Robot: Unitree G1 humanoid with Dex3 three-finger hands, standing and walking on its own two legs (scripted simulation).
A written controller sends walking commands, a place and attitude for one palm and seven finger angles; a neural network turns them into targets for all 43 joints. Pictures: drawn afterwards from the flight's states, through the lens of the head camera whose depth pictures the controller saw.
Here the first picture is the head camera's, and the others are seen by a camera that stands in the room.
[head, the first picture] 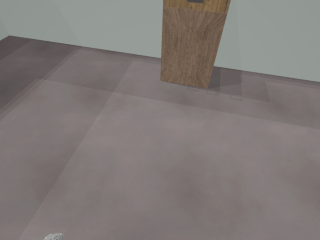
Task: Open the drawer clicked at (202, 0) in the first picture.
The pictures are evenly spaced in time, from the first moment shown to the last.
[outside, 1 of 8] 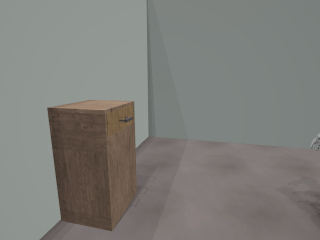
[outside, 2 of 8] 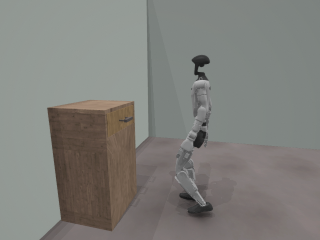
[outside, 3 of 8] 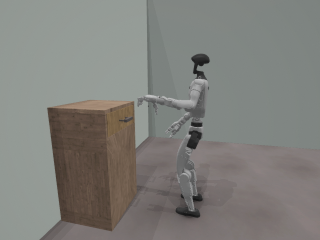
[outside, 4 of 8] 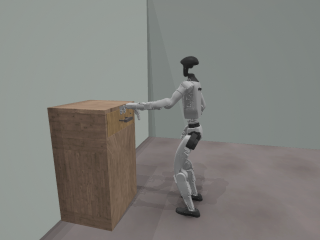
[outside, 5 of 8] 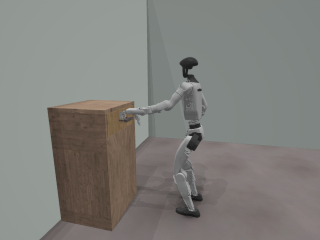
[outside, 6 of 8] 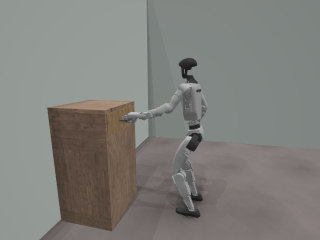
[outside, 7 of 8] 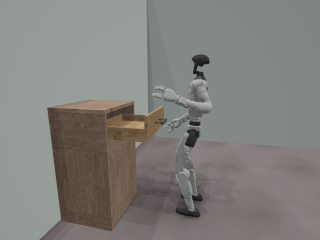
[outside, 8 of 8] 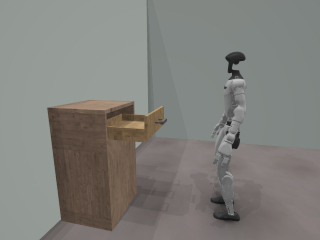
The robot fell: no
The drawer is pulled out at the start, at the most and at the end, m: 0.00 0.30 0.28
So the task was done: yes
